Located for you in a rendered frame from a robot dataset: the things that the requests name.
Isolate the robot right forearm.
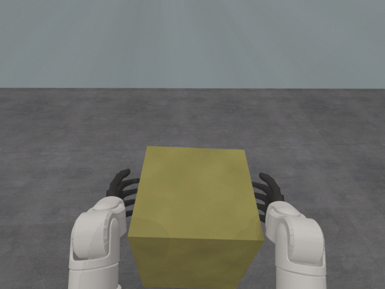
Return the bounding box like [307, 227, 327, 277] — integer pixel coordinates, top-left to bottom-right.
[265, 201, 327, 289]

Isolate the robot right hand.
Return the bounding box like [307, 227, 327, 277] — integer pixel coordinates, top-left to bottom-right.
[251, 173, 284, 223]

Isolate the robot left hand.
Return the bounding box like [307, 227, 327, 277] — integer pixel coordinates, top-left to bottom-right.
[106, 169, 140, 217]

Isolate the robot left forearm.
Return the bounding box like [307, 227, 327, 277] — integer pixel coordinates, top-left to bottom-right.
[68, 196, 127, 289]

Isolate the carton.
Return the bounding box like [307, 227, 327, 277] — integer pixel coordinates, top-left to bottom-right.
[128, 146, 265, 289]

